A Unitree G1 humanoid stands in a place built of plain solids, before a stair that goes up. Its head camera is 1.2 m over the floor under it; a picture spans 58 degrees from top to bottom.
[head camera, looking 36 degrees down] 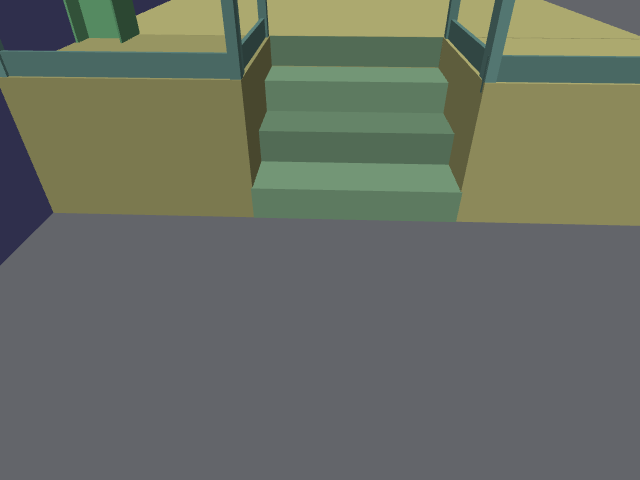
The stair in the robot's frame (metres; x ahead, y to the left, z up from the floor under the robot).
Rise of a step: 0.17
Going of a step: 0.30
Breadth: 1.02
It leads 2 degrees to the right of straight ahead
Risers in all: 4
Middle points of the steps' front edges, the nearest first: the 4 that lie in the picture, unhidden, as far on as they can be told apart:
1.82 -0.17 0.17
2.12 -0.18 0.34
2.42 -0.20 0.51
2.72 -0.21 0.68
